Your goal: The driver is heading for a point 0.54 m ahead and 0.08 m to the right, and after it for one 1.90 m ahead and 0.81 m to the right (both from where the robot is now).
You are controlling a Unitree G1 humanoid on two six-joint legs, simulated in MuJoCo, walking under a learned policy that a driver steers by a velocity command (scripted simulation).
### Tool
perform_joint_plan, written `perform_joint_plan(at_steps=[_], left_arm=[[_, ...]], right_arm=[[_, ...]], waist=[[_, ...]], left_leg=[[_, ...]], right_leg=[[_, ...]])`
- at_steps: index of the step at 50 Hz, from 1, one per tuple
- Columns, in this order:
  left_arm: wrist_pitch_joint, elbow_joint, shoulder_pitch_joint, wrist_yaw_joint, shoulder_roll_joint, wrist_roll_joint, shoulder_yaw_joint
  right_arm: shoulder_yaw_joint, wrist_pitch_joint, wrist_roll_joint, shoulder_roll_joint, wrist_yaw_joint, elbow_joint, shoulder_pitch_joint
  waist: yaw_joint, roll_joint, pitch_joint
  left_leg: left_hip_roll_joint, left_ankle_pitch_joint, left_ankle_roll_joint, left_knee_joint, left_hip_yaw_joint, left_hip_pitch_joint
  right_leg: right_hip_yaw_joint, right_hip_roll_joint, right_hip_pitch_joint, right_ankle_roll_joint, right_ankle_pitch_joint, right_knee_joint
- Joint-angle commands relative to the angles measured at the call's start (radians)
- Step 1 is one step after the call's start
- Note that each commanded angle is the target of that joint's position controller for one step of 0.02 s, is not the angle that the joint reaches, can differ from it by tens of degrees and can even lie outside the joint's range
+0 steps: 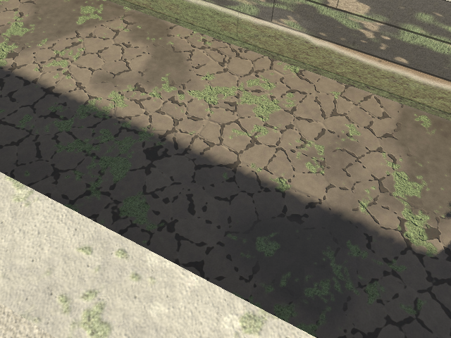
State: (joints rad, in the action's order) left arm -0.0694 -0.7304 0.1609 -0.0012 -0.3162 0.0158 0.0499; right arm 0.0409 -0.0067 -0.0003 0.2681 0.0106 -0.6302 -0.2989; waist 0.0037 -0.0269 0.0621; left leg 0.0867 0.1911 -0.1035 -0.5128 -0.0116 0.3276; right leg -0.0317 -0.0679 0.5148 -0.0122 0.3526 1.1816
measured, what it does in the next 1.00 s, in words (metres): walks ahead: right foot, then left foot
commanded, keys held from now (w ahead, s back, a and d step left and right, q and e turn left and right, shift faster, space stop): w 0.84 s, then w+e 0.16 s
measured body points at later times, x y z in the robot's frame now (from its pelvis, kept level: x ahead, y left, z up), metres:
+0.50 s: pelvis +0.22 -0.05 -0.01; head +0.22 -0.07 +0.44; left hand +0.28 +0.21 -0.12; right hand +0.34 -0.33 -0.13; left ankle +0.19 +0.08 -0.64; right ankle +0.28 -0.14 -0.73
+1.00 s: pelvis +0.32 +0.01 -0.01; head +0.33 +0.02 +0.44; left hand +0.48 +0.27 -0.10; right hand +0.45 -0.24 -0.11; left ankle +0.37 +0.09 -0.73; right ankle +0.33 -0.11 -0.68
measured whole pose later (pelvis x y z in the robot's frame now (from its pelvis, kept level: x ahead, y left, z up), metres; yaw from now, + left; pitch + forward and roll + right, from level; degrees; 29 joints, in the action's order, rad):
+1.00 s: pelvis +0.32 +0.01 -0.01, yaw +1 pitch +0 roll +0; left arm 0.07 -0.67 0.16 0.02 -0.27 -0.01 0.04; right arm 0.01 0.01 0.01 0.22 -0.02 -0.68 -0.23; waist 0.01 -0.02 0.00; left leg 0.02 0.22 -0.07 -0.57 0.08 0.35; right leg -0.07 0.08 0.51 -0.03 0.39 1.06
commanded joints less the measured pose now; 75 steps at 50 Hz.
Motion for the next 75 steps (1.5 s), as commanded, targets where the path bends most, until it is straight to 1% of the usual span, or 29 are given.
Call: perform_joint_plan(at_steps=[1, 5, 10, 15, 16, 17, 18, 19, 20, 22, 25, 30, 35, 38, 39, 40, 41, 42, 44, 50, 54, 56, 57, 58, 59, 60, 64, 72, 75], left_arm=[[0.002, 0.031, 0.076, -0.001, -0.086, -0.020, 0.026], [0.012, 0.062, -0.044, 0.001, -0.009, -0.028, -0.007], [0.011, 0.115, -0.141, -0.021, -0.007, -0.016, -0.008], [-0.007, 0.088, 0.013, -0.042, -0.024, -0.025, 0.010], [-0.005, 0.066, 0.111, -0.034, -0.048, -0.034, 0.023], [0.002, 0.029, 0.309, -0.025, -0.110, -0.075, 0.029], [0.023, 0.008, 0.431, -0.032, -0.165, -0.020, 0.054], [0.045, 0.009, 0.400, -0.029, -0.136, 0.016, 0.050], [0.056, 0.030, 0.277, -0.021, -0.075, -0.005, 0.031], [0.055, 0.032, 0.194, -0.011, -0.017, -0.039, 0.010], [0.022, 0.038, 0.138, -0.030, -0.007, -0.026, -0.001], [0.013, 0.041, 0.138, -0.033, -0.039, -0.009, 0.000], [0.072, 0.077, 0.159, -0.042, -0.047, -0.029, 0.006], [0.102, 0.081, 0.168, -0.005, -0.055, -0.019, 0.010], [0.102, 0.100, 0.148, 0.001, -0.023, -0.015, 0.004], [0.099, 0.133, 0.153, -0.002, 0.048, -0.018, -0.016], [0.103, 0.163, 0.083, 0.003, -0.014, -0.029, -0.002], [0.104, 0.156, 0.035, 0.016, -0.057, -0.025, 0.021], [0.101, 0.143, 0.036, 0.027, -0.013, -0.013, 0.011], [0.145, 0.123, 0.013, 0.016, 0.002, -0.035, -0.008], [0.145, 0.159, -0.042, 0.001, 0.010, -0.030, -0.032], [0.136, 0.160, 0.002, -0.008, 0.045, -0.035, -0.048], [0.131, 0.155, 0.050, -0.009, 0.028, -0.043, -0.046], [0.135, 0.167, 0.068, -0.008, -0.101, -0.020, -0.015], [0.141, 0.159, 0.139, -0.001, -0.183, 0.001, 0.025], [0.138, 0.171, 0.109, 0.011, -0.172, -0.012, 0.022], [0.120, 0.219, -0.047, 0.012, -0.027, -0.004, -0.026], [0.124, 0.246, -0.059, -0.021, -0.068, -0.032, -0.013], [0.151, 0.255, -0.080, -0.013, -0.056, -0.014, -0.011]], right_arm=[[0.027, -0.036, 0.006, 0.113, -0.018, 0.030, -0.040], [0.024, -0.033, -0.001, 0.106, -0.035, -0.035, -0.106], [0.023, -0.021, -0.005, 0.118, -0.030, -0.097, -0.180], [0.020, 0.014, -0.018, 0.115, -0.037, -0.121, -0.161], [0.021, 0.012, -0.018, 0.127, -0.039, -0.113, -0.136], [0.040, -0.004, 0.005, 0.179, -0.052, -0.058, -0.148], [0.036, -0.009, 0.002, 0.145, -0.045, -0.078, -0.240], [0.044, -0.004, 0.018, 0.165, -0.047, -0.081, -0.150], [0.038, -0.001, 0.014, 0.150, -0.050, -0.049, -0.014], [0.021, 0.020, 0.015, 0.086, -0.047, -0.044, 0.001], [0.020, 0.059, 0.021, 0.071, -0.034, -0.060, -0.027], [0.005, 0.065, 0.026, 0.050, -0.044, -0.016, 0.127], [-0.023, 0.058, 0.002, 0.026, -0.030, 0.050, 0.252], [-0.024, 0.045, 0.039, 0.027, -0.029, 0.028, 0.136], [-0.021, 0.038, 0.047, 0.052, -0.036, 0.014, 0.050], [0.014, 0.038, 0.016, 0.154, -0.039, -0.005, 0.021], [0.034, 0.040, -0.014, 0.191, -0.036, -0.020, -0.073], [0.024, 0.031, -0.013, 0.146, -0.032, -0.019, -0.080], [0.009, 0.017, 0.007, 0.090, -0.046, 0.024, 0.074], [-0.004, -0.009, 0.015, 0.057, -0.032, 0.043, 0.157], [0.018, 0.018, 0.021, 0.112, -0.049, 0.042, 0.124], [0.019, 0.036, 0.009, 0.109, -0.060, 0.056, 0.175], [0.013, 0.045, 0.006, 0.076, -0.063, 0.068, 0.184], [-0.004, 0.054, 0.015, 0.042, -0.065, 0.149, 0.241], [0.012, 0.056, 0.023, 0.113, -0.075, 0.189, 0.369], [0.018, 0.055, 0.011, 0.129, -0.077, 0.183, 0.379], [0.006, 0.072, 0.040, 0.083, -0.079, 0.129, 0.262], [-0.027, 0.067, 0.026, 0.038, -0.048, 0.121, 0.326], [-0.035, 0.035, 0.043, 0.013, -0.035, 0.079, 0.201]], waist=[[-0.026, 0.088, -0.105], [0.016, 0.118, -0.068], [0.054, 0.099, -0.010], [-0.012, 0.125, -0.046], [-0.060, 0.084, -0.095], [-0.097, -0.066, -0.279], [-0.132, -0.230, -0.464], [-0.136, -0.145, -0.339], [-0.106, -0.084, -0.160], [-0.025, -0.051, -0.077], [0.044, -0.102, -0.090], [0.028, -0.080, -0.048], [-0.035, -0.107, -0.055], [0.006, -0.036, -0.096], [0.036, 0.030, -0.127], [0.035, 0.250, -0.161], [0.123, 0.340, -0.163], [0.115, 0.212, -0.113], [0.026, 0.136, -0.137], [-0.025, 0.117, -0.167], [0.020, 0.144, -0.194], [-0.022, 0.103, -0.199], [-0.037, -0.009, -0.191], [-0.042, -0.237, -0.148], [-0.147, -0.216, -0.125], [-0.114, -0.142, -0.093], [0.018, -0.047, -0.114], [-0.029, -0.085, -0.126], [0.008, -0.035, -0.170]], left_leg=[[-0.245, -0.197, -0.192, 0.224, -0.312, -0.150], [-0.186, -0.302, -0.137, 0.199, -0.179, -0.086], [-0.255, -0.207, -0.129, 0.177, -0.263, -0.103], [-0.240, -0.310, -0.089, 0.036, -0.279, -0.142], [-0.167, -0.380, -0.040, -0.104, -0.226, -0.098], [-0.043, -0.237, 0.013, -0.481, -0.101, 0.044], [0.080, 0.375, 0.063, -0.817, -0.069, 0.292], [0.061, 0.374, 0.066, -0.913, -0.177, 0.455], [0.033, 0.290, 0.070, -0.937, -0.177, 0.524], [-0.014, 0.240, 0.087, -0.828, -0.163, 0.411], [-0.037, 0.162, 0.119, -0.731, -0.122, 0.285], [-0.094, -0.054, 0.119, -0.392, -0.067, 0.237], [-0.091, -0.019, 0.114, -0.120, 0.052, 0.058], [-0.074, 0.012, 0.051, -0.053, 0.052, -0.078], [-0.152, -0.073, 0.016, -0.040, -0.060, -0.189], [-0.274, -0.007, -0.071, 0.061, -0.246, -0.284], [-0.411, 0.040, -0.175, 0.164, -0.508, -0.307], [-0.408, -0.036, -0.201, 0.138, -0.514, -0.276], [-0.391, -0.323, -0.162, 0.116, -0.324, -0.131], [-0.304, -0.488, -0.080, 0.097, -0.072, 0.003], [-0.325, -0.257, -0.067, 0.053, -0.089, -0.041], [-0.305, -0.075, -0.017, -0.016, -0.068, 0.051], [-0.244, -0.011, 0.032, -0.186, -0.010, 0.178], [-0.084, 0.257, 0.096, -0.363, 0.086, 0.437], [-0.046, 0.367, 0.132, -0.451, 0.001, 0.585], [-0.055, 0.322, 0.155, -0.578, -0.057, 0.614], [-0.106, 0.131, 0.212, -0.649, -0.055, 0.413], [-0.058, 0.113, 0.183, -0.186, 0.003, 0.052], [-0.096, 0.031, 0.131, 0.008, 0.005, -0.216]], right_leg=[[-0.024, -0.042, 0.120, -0.024, -0.126, -0.090], [0.015, -0.010, 0.057, -0.023, -0.357, -0.358], [-0.003, 0.025, 0.051, 0.032, -0.392, -0.475], [0.055, 0.075, -0.127, 0.104, -0.293, -0.594], [0.010, 0.044, -0.288, 0.136, -0.478, -0.624], [-0.183, -0.105, -0.613, 0.200, -0.544, -0.562], [-0.566, -0.326, -0.863, 0.337, -0.390, -0.681], [-0.643, -0.312, -0.779, 0.321, -0.219, -0.758], [-0.517, -0.280, -0.618, 0.291, -0.207, -0.774], [-0.371, -0.230, -0.371, 0.240, -0.339, -0.808], [-0.276, -0.170, -0.197, 0.218, -0.300, -0.858], [-0.158, -0.119, -0.138, 0.196, -0.177, -0.913], [-0.153, -0.107, -0.134, 0.189, -0.025, -0.866], [-0.165, -0.077, -0.169, 0.151, -0.039, -0.705], [-0.122, -0.025, -0.106, 0.120, -0.028, -0.551], [0.041, 0.129, 0.068, 0.057, 0.135, -0.347], [0.058, 0.166, 0.212, 0.029, 0.297, -0.118], [-0.048, 0.160, 0.272, 0.009, 0.268, 0.038], [-0.138, 0.156, 0.152, -0.009, 0.141, 0.057], [-0.005, 0.126, -0.137, -0.010, -0.003, -0.230], [0.070, 0.127, -0.199, 0.035, 0.061, -0.395], [0.070, 0.125, -0.360, 0.074, -0.014, -0.583], [-0.091, 0.051, -0.471, 0.116, -0.007, -0.668], [-0.440, -0.162, -0.543, 0.211, -0.232, -0.706], [-0.613, -0.246, -0.526, 0.309, -0.319, -0.788], [-0.615, -0.260, -0.488, 0.349, -0.379, -0.780], [-0.383, -0.095, -0.249, 0.239, -0.506, -0.751], [-0.368, 0.020, -0.157, 0.188, -0.229, -0.777], [-0.395, 0.044, -0.108, 0.145, -0.129, -0.693]])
